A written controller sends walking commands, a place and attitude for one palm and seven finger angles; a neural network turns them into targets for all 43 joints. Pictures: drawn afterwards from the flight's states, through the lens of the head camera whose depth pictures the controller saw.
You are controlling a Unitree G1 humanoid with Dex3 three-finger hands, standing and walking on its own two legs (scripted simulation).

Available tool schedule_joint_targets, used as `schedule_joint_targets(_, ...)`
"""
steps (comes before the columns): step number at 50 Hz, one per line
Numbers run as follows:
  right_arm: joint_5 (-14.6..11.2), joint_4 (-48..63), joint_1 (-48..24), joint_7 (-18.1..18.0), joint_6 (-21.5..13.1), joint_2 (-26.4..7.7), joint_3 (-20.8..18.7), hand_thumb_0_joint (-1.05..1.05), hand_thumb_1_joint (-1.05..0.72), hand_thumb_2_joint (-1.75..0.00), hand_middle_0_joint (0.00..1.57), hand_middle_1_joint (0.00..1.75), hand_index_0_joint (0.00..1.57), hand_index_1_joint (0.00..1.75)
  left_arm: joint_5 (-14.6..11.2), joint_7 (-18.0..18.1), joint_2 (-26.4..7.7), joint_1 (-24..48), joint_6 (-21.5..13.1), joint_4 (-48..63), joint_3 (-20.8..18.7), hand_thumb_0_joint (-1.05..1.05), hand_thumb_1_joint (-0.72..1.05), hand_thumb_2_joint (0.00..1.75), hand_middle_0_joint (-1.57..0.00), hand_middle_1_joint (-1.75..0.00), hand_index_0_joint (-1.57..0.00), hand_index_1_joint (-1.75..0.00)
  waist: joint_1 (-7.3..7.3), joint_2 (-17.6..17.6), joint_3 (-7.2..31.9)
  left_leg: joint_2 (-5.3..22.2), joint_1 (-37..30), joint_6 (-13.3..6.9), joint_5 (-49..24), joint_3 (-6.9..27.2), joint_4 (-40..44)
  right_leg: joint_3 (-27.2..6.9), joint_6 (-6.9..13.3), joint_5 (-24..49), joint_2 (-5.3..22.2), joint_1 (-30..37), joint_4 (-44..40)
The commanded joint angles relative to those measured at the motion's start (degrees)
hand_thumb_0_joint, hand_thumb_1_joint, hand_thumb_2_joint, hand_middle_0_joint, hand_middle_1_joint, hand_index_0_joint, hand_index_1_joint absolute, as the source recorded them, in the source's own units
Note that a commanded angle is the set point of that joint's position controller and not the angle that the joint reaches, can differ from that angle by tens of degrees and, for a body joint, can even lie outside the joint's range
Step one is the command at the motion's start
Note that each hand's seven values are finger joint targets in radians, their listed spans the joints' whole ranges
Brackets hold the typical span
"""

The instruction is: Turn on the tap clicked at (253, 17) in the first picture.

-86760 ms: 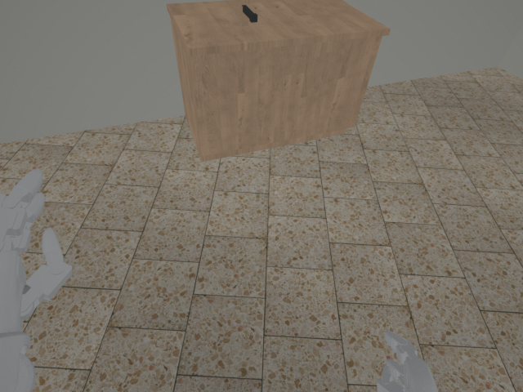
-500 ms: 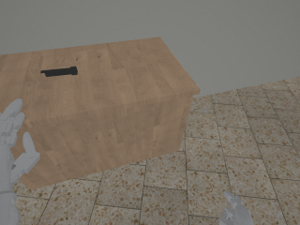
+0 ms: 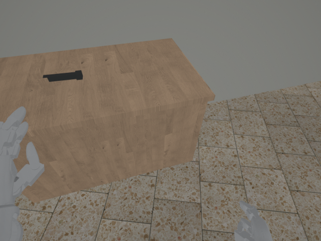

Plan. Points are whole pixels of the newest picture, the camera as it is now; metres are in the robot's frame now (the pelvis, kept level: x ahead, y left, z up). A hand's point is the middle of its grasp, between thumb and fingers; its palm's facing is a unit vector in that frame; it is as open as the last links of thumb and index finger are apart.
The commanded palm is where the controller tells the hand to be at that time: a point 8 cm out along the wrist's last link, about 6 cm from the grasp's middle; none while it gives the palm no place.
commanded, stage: take the last steps up to it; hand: left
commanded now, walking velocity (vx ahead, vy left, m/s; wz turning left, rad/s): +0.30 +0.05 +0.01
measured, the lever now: (78, 75) +0.73 +0.40 +0.00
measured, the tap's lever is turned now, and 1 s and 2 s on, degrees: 86 86 86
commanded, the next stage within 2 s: come to a stop and stand still in 0.82 s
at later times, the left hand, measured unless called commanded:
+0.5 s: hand (56, 125) +0.32 +0.26 +0.15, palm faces +0.41 -0.84 -0.36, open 7.5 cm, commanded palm +0.25 +0.30 +0.17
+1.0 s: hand (82, 82) +0.46 +0.25 +0.16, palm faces +0.39 -0.85 -0.35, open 7.5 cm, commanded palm +0.41 +0.30 +0.17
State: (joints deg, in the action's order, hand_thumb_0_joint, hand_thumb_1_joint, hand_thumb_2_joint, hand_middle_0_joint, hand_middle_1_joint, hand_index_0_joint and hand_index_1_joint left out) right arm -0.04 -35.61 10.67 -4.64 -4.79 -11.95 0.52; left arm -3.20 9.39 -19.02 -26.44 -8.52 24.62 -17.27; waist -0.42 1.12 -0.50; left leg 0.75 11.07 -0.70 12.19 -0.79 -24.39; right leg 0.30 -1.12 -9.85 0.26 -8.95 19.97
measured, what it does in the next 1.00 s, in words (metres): walks ahead: right foot, then left foot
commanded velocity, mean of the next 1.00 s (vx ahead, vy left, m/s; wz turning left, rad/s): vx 0.20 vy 0.04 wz -0.02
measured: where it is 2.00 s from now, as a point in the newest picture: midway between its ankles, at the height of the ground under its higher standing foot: (155, 240)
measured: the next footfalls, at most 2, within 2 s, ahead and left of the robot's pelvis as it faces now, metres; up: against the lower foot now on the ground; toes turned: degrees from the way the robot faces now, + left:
right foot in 0.70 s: +0.33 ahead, -0.07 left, +0.00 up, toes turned +5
left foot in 0.96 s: +0.33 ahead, +0.16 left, +0.00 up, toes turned +3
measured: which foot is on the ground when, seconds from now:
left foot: down 0.00-0.70, up 0.72-0.94, down 0.96-1.00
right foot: down 0.00-0.38, up 0.40-0.68, down 0.70-1.00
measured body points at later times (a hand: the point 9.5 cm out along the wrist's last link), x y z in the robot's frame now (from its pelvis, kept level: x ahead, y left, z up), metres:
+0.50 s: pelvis +0.09 +0.02 -0.02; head +0.09 +0.02 +0.43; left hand +0.29 +0.30 +0.17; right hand +0.24 -0.22 -0.10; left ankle +0.01 +0.10 -0.74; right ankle +0.06 -0.11 -0.68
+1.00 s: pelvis +0.25 +0.02 -0.02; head +0.26 +0.03 +0.43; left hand +0.43 +0.29 +0.18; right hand +0.46 -0.23 -0.07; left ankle +0.29 +0.16 -0.75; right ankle +0.28 -0.09 -0.74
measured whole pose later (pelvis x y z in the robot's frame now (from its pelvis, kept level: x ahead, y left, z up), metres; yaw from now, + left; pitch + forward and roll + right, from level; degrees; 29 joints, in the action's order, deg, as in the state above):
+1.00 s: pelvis +0.25 +0.02 -0.02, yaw +0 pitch -2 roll +0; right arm -0.3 -33.0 6.7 -4.4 -5.2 -13.6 -1.0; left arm -3.3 8.3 -21.4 -26.9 -9.6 34.4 -19.6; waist -0.4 -1.8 -3.6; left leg 3.9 18.1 0.6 15.9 -1.8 -36.8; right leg 3.6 0.8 -18.8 1.3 -18.8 39.3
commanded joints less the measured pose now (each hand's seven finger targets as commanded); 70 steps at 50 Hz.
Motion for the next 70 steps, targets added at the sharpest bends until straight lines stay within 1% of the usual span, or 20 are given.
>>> schedule_joint_targets(1,-0.09,8.66,-6.29,-0.36,-2.62,-6.76,-2.82,0.0,-0.9,-0.9,0.2,0.3,0.2,0.3,0.09,0.76,-9.18,4.58,-3.47,12.02,-5.76,0.0,0.9,0.9,-0.2,-0.3,-0.2,-0.3,0.06,1.67,7.21,3.47,-1.29,-1.16,0.2,4.3,4.05,-2.91,2.3,0.72,2.24,1.54,-0.99)
schedule_joint_targets(8,-0.22,8.1,-6.58,-0.89,-2.15,-6.39,-2.29,0.0,-0.9,-0.9,0.2,0.3,0.2,0.3,1.09,1.64,-9.04,7.92,-2.49,12.5,-5.42,0.0,0.9,0.9,-0.2,-0.3,-0.2,-0.3,0.75,3.88,1.21,5.56,6.59,-4.66,21.91,9.08,2.88,-3.8,4.7,-17.17,1.91,-5.11,3.42)
schedule_joint_targets(13,-0.71,7.34,-5.67,-0.14,-2.07,-5.73,-2.41,0.0,-0.9,-0.9,0.2,0.3,0.2,0.3,0.72,1.45,-10.96,8.68,-2.5,12.54,-6.56,0.0,0.9,0.9,-0.2,-0.3,-0.2,-0.3,0.35,-10.15,2.39,0.09,18.28,-2.25,9.96,-1.0,-18.91,-19.81,11.8,-10.48,13.77,6.04,-1.34)
schedule_joint_targets(16,-1.05,7.56,-4.77,0.4,-1.64,-6.28,-2.81,0.0,-0.9,-0.9,0.2,0.3,0.2,0.3,0.04,1.1,-11.8,9.12,-3.22,14.0,-7.54,0.0,0.9,0.9,-0.2,-0.3,-0.2,-0.3,0.93,-8.1,3.91,1.57,10.51,-1.98,7.75,-1.71,-13.3,-14.25,12.03,5.43,14.99,4.3,6.06)
schedule_joint_targets(17,-0.92,7.6,-4.83,0.26,-1.3,-6.65,-2.79,0.0,-0.9,-0.9,0.2,0.3,0.2,0.3,0.0,0.83,-11.58,7.56,-2.93,13.42,-7.77,0.0,0.9,0.9,-0.2,-0.3,-0.2,-0.3,1.95,-1.14,3.58,2.39,1.24,-2.99,2.71,0.01,-7.33,-9.45,9.33,4.75,11.38,-3.75,12.7)
schedule_joint_targets(19,-0.95,8.51,-4.72,0.21,-0.78,-7.27,-2.53,0.0,-0.9,-0.9,0.2,0.3,0.2,0.3,-0.11,0.82,-10.38,6.4,-3.53,16.82,-7.16,0.0,0.9,0.9,-0.2,-0.3,-0.2,-0.3,2.9,20.5,3.24,14.28,-18.12,-8.28,-10.53,21.7,4.5,4.42,1.95,-15.11,-1.69,-28.06,35.63)
schedule_joint_targets(21,0.14,7.59,-2.77,0.6,-2.43,-6.39,-2.61,0.0,-0.9,-0.9,0.2,0.3,0.2,0.3,1.33,1.15,-12.14,9.32,-4.14,17.95,-7.95,0.0,0.9,0.9,-0.2,-0.3,-0.2,-0.3,4.07,13.97,0.94,18.77,-23.35,-12.18,-24.39,28.05,4.15,-0.34,2.85,-22.48,0.93,-40.34,46.95)
schedule_joint_targets(24,-0.48,6.87,-2.64,1.35,-3.71,-6.96,-3.28,0.0,-0.9,-0.9,0.2,0.3,0.2,0.3,0.86,0.42,-11.72,7.57,-3.47,17.02,-7.37,0.0,0.9,0.9,-0.2,-0.3,-0.2,-0.3,2.8,4.83,-0.83,16.81,-20.84,-11.23,-21.62,20.34,4.42,0.75,2.22,-18.02,3.66,-41.58,40.2)
schedule_joint_targets(29,0.06,8.26,-2.61,0.92,-5.13,-6.65,-3.03,0.0,-0.9,-0.9,0.2,0.3,0.2,0.3,0.53,-0.14,-12.12,-3.06,-4.47,15.02,-10.63,0.0,0.9,0.9,-0.2,-0.3,-0.2,-0.3,1.16,11.63,1.29,9.7,-4.93,-6.52,-23.52,3.97,6.02,8.26,2.3,-1.27,0.94,-14.99,21.71)
schedule_joint_targets(32,0.29,8.62,-2.97,0.47,-4.9,-6.72,-2.94,0.0,-0.9,-0.9,0.2,0.3,0.2,0.3,0.23,-0.35,-11.77,-6.41,-4.5,12.39,-11.73,0.0,0.9,0.9,-0.2,-0.3,-0.2,-0.3,-0.68,6.33,6.14,7.51,0.18,-4.39,-24.71,-0.12,-8.93,11.19,3.16,4.48,-2.79,3.33,10.5)
schedule_joint_targets(33,0.37,8.78,-3.85,0.47,-4.56,-6.79,-3.06,0.0,-0.9,-0.9,0.2,0.3,0.2,0.3,0.18,-0.29,-12.17,-5.92,-4.5,12.4,-12.0,0.0,0.9,0.9,-0.2,-0.3,-0.2,-0.3,-1.94,0.99,8.57,6.41,7.19,-4.21,-19.05,-0.83,-20.28,7.31,4.5,4.87,-0.4,14.2,9.1)
schedule_joint_targets(35,-0.69,10.47,-4.43,1.44,-4.57,-6.81,-4.17,0.0,-0.9,-0.9,0.2,0.3,0.2,0.3,-0.76,-0.91,-14.92,-0.12,-5.41,15.69,-14.59,0.0,0.9,0.9,-0.2,-0.3,-0.2,-0.3,-0.44,-18.42,15.45,-3.02,24.84,-2.39,13.77,0.63,-53.06,-34.87,15.03,6.94,20.43,20.99,1.68)
schedule_joint_targets(36,-0.3,9.79,-3.86,1.46,-4.98,-6.49,-3.74,0.0,-0.9,-0.9,0.2,0.3,0.2,0.3,-0.73,-1.29,-15.61,3.38,-6.48,16.4,-15.25,0.0,0.9,0.9,-0.2,-0.3,-0.2,-0.3,0.41,-13.08,11.09,-0.41,24.61,-1.77,14.65,6.01,-56.94,-37.69,15.51,4.26,22.42,11.59,-2.58)
schedule_joint_targets(40,-0.81,7.22,-4.58,2.74,-1.83,-6.08,-2.99,0.0,-0.9,-0.9,0.2,0.3,0.2,0.3,0.6,-2.0,-12.5,4.77,-5.85,17.0,-10.64,0.0,0.9,0.9,-0.2,-0.3,-0.2,-0.3,0.84,-9.79,5.75,6.15,13.38,-0.79,12.77,5.52,-40.0,-16.75,12.62,-2.56,18.57,-8.93,-2.56)
schedule_joint_targets(45,-0.13,7.97,-6.09,0.65,-2.59,-5.09,-2.41,0.0,-0.9,-0.9,0.2,0.3,0.2,0.3,-0.2,-0.31,-12.58,4.21,-4.71,21.59,-9.71,0.0,0.9,0.9,-0.2,-0.3,-0.2,-0.3,0.75,-3.18,7.85,0.19,-3.32,-0.86,2.05,-6.85,-11.14,-5.03,8.64,-12.93,10.91,-12.56,0.96)
schedule_joint_targets(47,-0.25,9.09,-5.89,-0.25,-2.54,-6.88,-3.34,0.0,-0.9,-0.9,0.2,0.3,0.2,0.3,-0.47,0.31,-12.96,1.77,-4.45,21.96,-10.71,0.0,0.9,0.9,-0.2,-0.3,-0.2,-0.3,0.8,6.18,6.99,3.51,-4.56,-2.35,4.16,2.01,-1.81,-2.6,5.37,-11.8,6.72,-11.96,11.24)
schedule_joint_targets(49,-0.72,10.53,-6.15,0.22,-2.24,-7.04,-2.82,0.0,-0.9,-0.9,0.2,0.3,0.2,0.3,0.16,0.97,-11.91,3.01,-4.28,23.43,-10.41,0.0,0.9,0.9,-0.2,-0.3,-0.2,-0.3,-0.02,19.16,5.47,16.17,-2.22,-7.76,-1.82,20.13,7.78,2.11,0.92,-16.07,-1.12,-15.61,24.74)
schedule_joint_targets(54,-0.75,10.0,-5.78,0.48,-3.56,-5.61,-2.3,0.0,-0.9,-0.9,0.2,0.3,0.2,0.3,1.05,0.25,-11.48,2.19,-2.14,14.47,-9.41,0.0,0.9,0.9,-0.2,-0.3,-0.2,-0.3,-0.22,7.16,4.53,8.92,-2.24,-1.17,-30.68,4.36,-4.42,0.13,0.89,10.09,-0.44,-3.32,4.25)
schedule_joint_targets(58,-0.76,11.27,-5.33,1.06,-3.1,-6.25,-2.98,0.0,-0.9,-0.9,0.2,0.3,0.2,0.3,-0.04,-1.06,-9.21,-0.53,-0.89,13.87,-6.28,0.0,0.9,0.9,-0.2,-0.3,-0.2,-0.3,0.45,-3.79,9.01,4.95,-0.18,2.17,-25.52,-0.28,-8.59,-6.02,2.1,43.0,5.02,3.74,6.5)
schedule_joint_targets(70,-0.56,12.24,-6.65,-1.23,-1.43,-5.57,-3.08,0.0,-0.9,-0.9,0.2,0.3,0.2,0.3,-1.69,0.89,-12.91,-4.15,-1.44,20.0,-11.1,0.0,0.9,0.9,-0.2,-0.3,-0.2,-0.3,-0.99,1.43,16.1,5.77,-6.54,1.18,-27.18,0.11,-3.88,-3.88,1.46,29.27,3.65,4.14,4.87)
